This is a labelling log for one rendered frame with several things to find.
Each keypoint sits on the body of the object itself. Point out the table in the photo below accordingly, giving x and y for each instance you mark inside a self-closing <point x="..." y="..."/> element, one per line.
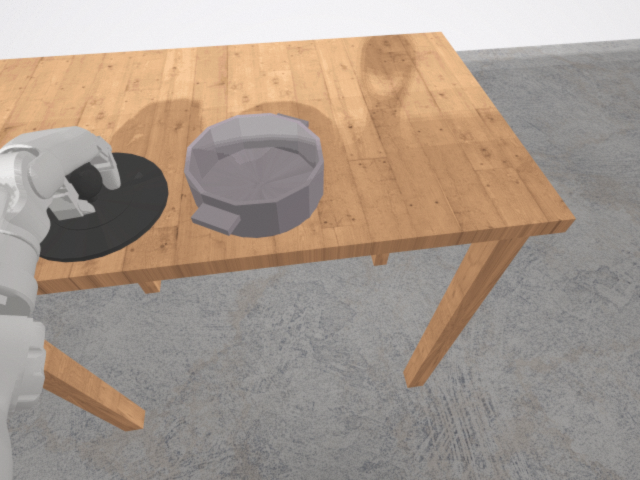
<point x="416" y="156"/>

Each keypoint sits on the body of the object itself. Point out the left robot forearm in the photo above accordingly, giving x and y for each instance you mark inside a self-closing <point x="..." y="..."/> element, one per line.
<point x="29" y="177"/>

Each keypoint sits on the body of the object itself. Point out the pot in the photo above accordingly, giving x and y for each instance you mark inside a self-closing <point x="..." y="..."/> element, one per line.
<point x="255" y="175"/>

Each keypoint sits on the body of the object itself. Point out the lid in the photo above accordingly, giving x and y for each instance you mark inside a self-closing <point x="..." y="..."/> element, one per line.
<point x="121" y="215"/>

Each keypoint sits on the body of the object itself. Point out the knob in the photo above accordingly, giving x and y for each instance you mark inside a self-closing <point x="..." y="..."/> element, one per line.
<point x="86" y="180"/>

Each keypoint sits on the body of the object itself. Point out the robot left upper arm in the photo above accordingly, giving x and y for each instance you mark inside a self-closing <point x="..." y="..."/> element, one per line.
<point x="22" y="360"/>

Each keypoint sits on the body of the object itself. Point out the left robot hand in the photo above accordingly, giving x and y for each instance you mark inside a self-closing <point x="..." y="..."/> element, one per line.
<point x="73" y="147"/>

